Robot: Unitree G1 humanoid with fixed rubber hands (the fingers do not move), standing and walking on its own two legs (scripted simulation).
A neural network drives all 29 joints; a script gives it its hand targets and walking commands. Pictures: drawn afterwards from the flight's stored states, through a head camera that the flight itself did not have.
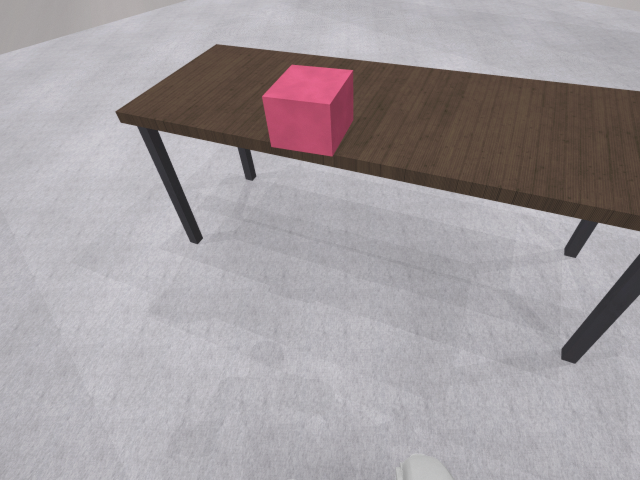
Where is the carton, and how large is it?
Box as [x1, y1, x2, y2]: [262, 65, 352, 156]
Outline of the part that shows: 291,65 262,96 271,146 332,156 352,121 352,70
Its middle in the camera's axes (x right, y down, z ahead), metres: -0.03 -0.35 +1.02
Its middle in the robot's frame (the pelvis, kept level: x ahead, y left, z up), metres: +1.00 +0.08 -0.03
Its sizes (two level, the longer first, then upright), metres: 0.185 0.174 0.142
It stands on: a table, 0.63 m high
